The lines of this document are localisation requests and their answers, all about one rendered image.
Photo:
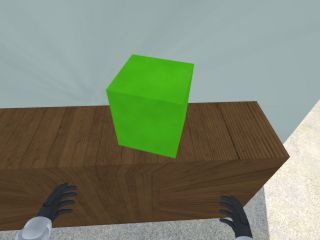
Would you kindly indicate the left robot forearm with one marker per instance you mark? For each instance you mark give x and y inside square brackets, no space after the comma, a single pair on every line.
[37,228]

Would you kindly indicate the robot left hand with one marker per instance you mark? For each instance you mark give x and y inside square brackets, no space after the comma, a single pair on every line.
[50,207]

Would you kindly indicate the robot right hand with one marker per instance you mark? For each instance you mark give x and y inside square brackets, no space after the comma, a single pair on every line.
[239,223]

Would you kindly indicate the pedestal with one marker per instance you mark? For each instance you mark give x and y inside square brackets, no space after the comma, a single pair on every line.
[225,149]

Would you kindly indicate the carton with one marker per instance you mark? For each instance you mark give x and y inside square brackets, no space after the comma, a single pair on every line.
[148,100]

